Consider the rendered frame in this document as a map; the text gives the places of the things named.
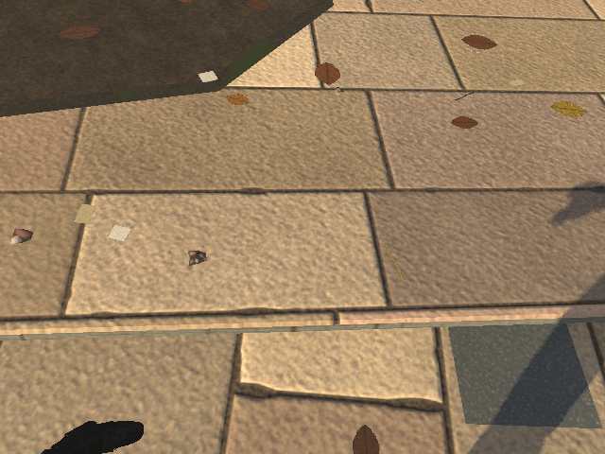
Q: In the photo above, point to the robot left hand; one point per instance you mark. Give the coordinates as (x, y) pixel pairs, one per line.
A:
(93, 438)

